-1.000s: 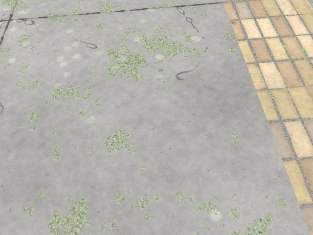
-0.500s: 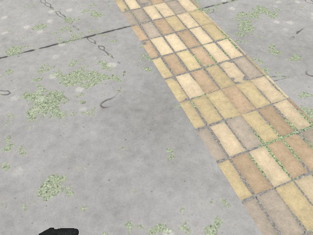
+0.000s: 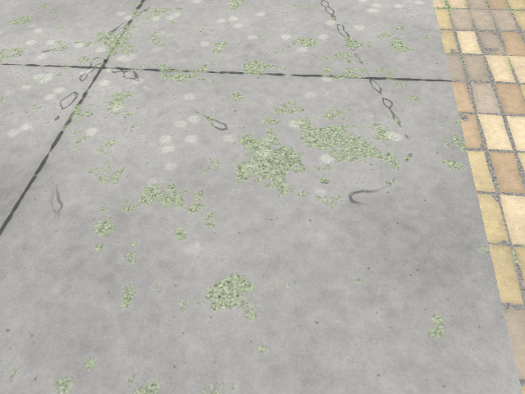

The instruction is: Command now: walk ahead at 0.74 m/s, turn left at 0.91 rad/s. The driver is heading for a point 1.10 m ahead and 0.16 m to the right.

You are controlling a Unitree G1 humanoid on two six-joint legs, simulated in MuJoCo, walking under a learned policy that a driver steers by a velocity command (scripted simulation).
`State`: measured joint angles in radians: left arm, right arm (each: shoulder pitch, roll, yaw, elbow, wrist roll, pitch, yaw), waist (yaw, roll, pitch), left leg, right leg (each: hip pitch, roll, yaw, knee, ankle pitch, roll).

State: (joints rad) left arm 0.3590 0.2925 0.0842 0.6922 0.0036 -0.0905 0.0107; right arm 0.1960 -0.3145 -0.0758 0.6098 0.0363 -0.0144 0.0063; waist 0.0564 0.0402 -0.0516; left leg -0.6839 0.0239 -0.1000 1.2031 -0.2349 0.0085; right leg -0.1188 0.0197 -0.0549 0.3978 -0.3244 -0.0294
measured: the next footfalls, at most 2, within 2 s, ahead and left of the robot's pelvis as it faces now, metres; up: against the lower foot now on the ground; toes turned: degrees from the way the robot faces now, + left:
left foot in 0.34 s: +0.38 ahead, +0.23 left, +0.00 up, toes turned +7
right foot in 0.80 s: +0.80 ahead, +0.00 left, +0.00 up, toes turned -19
